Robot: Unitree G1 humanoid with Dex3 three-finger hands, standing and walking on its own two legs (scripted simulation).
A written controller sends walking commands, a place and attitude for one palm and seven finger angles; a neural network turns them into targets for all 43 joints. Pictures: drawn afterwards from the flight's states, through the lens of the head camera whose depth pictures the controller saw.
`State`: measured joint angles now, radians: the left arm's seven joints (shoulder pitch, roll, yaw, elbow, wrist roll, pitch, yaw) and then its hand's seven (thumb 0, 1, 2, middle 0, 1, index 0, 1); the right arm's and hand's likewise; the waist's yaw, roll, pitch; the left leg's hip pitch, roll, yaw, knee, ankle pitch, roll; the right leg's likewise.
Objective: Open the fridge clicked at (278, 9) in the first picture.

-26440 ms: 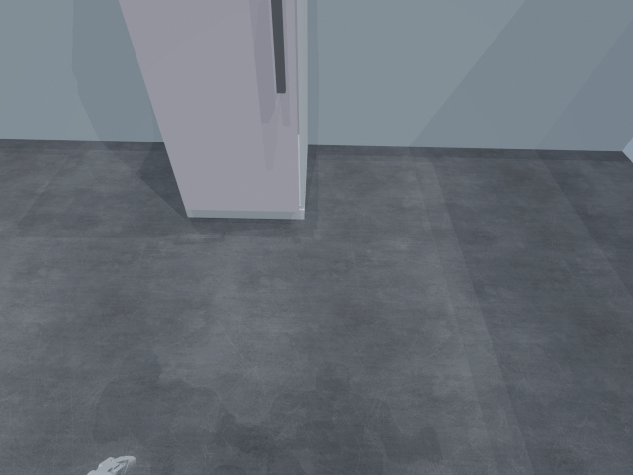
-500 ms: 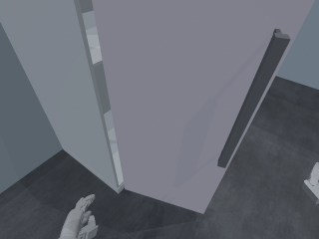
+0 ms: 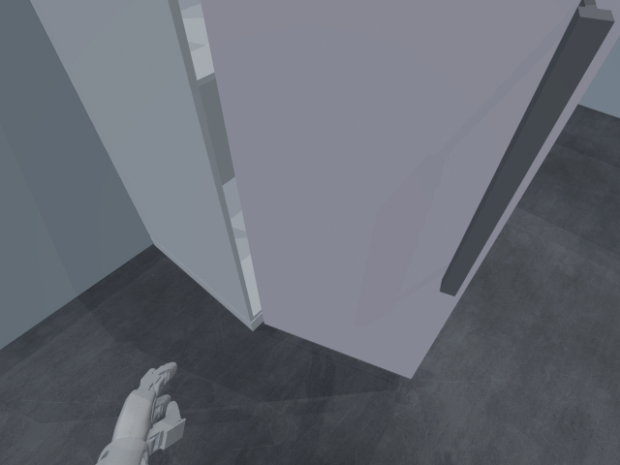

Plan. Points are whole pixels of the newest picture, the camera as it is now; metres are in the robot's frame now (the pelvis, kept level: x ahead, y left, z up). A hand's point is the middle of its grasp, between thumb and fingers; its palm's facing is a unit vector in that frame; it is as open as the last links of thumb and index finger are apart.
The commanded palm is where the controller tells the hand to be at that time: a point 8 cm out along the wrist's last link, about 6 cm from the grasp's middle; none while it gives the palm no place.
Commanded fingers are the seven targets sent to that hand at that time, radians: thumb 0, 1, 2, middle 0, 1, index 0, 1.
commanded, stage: step back with the hand held close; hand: right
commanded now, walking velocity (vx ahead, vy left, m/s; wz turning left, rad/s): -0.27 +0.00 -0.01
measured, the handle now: (497, 187) +0.45 -0.24 +0.12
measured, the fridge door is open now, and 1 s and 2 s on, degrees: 71 71 71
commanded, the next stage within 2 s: stop stepping back and stand still in 0.90 s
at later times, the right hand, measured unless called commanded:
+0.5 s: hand out of the picture +0.11 -0.31 +0.16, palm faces +0.53 +0.75 -0.39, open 7.4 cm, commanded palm +0.04 -0.34 +0.18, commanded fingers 0.00 -0.90 -0.90 0.20 0.30 0.20 0.30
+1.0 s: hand out of the picture +0.08 -0.29 +0.17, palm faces +0.33 +0.86 -0.39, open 7.4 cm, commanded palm -0.01 -0.33 +0.18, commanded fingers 0.00 -0.90 -0.90 0.20 0.30 0.20 0.30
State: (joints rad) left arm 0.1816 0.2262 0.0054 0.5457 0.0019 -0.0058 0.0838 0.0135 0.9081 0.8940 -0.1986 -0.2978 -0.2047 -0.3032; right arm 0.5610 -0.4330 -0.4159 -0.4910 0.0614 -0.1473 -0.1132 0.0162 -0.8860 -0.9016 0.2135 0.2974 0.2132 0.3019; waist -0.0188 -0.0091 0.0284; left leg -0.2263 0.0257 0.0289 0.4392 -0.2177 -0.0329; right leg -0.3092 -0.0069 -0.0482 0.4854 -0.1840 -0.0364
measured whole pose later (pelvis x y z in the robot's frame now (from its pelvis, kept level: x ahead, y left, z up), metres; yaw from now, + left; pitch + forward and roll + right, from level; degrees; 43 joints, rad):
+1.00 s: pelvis -0.17 -0.04 +0.00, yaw +4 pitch +0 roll +3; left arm 0.15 0.17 -0.02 0.64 0.02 -0.14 0.05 0.01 0.91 0.89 -0.20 -0.30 -0.21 -0.30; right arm 0.38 -0.47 -0.43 -0.49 0.06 -0.20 -0.11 0.02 -0.89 -0.90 0.21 0.30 0.21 0.30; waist 0.01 0.05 0.06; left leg -0.36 -0.08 -0.05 0.91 -0.54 0.00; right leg -0.39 0.01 -0.05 0.45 -0.06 -0.09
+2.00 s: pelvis -0.28 -0.06 -0.03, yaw -5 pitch +1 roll -3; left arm 0.20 0.26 0.00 0.75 0.06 -0.01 0.00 0.01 0.91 0.89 -0.20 -0.30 -0.20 -0.30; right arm 0.28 -0.25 -0.11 0.45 -0.02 0.08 -0.01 0.01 -0.91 -0.90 0.19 0.29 0.19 0.30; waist 0.04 -0.02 0.01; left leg -0.47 0.05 0.00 1.03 -0.55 -0.01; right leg -0.44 -0.01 -0.11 0.76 -0.33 -0.01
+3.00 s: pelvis -0.31 -0.06 +0.00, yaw -5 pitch -1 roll +0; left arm 0.34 0.13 0.00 1.15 0.03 0.00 0.04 0.01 0.91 0.89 -0.20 -0.30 -0.20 -0.30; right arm 0.26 -0.14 -0.01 1.16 -0.01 0.00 -0.03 0.01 -0.91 -0.90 0.20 0.29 0.20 0.30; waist 0.01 0.00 0.04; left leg -0.22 -0.01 0.03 0.40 -0.16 0.02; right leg -0.14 0.03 -0.07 0.40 -0.24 -0.05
